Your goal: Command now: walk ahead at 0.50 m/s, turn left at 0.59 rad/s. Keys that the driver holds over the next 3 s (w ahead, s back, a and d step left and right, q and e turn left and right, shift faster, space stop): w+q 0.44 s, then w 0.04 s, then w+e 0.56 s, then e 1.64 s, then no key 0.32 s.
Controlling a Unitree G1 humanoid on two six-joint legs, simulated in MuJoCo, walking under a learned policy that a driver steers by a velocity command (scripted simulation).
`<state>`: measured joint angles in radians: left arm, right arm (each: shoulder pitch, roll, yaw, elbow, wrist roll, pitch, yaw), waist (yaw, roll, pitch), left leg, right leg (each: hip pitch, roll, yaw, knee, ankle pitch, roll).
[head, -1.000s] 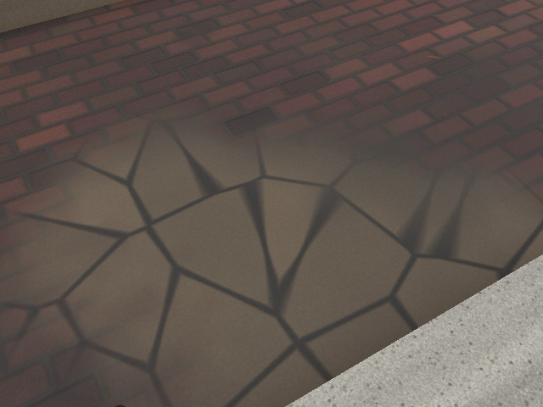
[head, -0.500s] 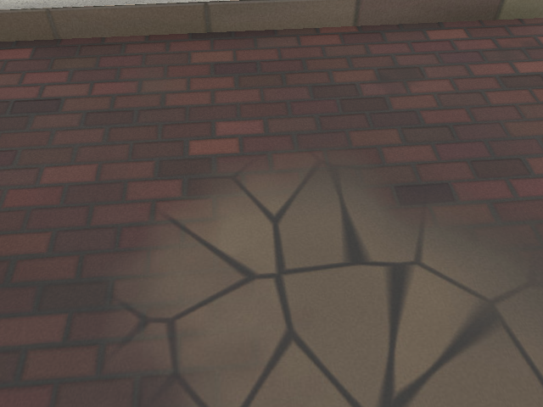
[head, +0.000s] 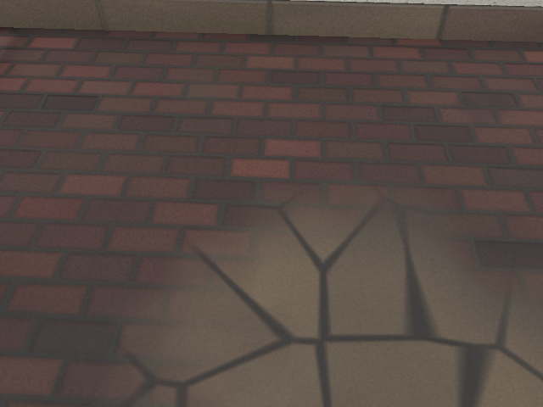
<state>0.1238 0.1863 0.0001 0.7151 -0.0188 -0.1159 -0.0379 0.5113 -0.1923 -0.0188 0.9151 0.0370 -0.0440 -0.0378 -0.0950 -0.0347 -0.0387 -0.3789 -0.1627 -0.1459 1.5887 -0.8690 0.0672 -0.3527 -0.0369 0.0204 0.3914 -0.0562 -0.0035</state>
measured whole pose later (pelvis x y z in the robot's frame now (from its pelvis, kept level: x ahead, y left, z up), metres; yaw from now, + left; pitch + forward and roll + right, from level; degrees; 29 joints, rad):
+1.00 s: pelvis +0.54 +0.16 -0.02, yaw +9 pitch +3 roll +0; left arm 0.11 0.27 0.07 0.75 -0.02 -0.07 -0.05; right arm 0.28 -0.26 -0.06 0.82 0.01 -0.09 -0.01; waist 0.00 -0.01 0.03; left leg -0.26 -0.05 -0.02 1.14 -0.44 0.01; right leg -0.47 0.10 -0.02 0.56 -0.15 -0.12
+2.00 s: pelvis +0.74 +0.20 +0.00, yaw -27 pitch +3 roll +3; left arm 0.24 0.28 0.07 0.62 0.00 0.04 0.03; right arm 0.10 -0.31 -0.10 0.72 0.00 0.01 -0.04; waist 0.01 0.03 0.03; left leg -0.58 -0.02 -0.04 1.05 -0.33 -0.07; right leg -0.30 0.03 0.10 0.48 -0.21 -0.05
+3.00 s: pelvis +0.70 +0.18 +0.00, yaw -57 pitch +1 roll +1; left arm 0.15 0.25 0.03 0.63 0.01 0.01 0.02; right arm 0.15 -0.30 -0.07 0.76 0.00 0.04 -0.03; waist 0.00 0.03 0.04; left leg -0.40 0.05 -0.03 0.82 -0.36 -0.08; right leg -0.24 0.06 0.05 0.45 -0.21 -0.07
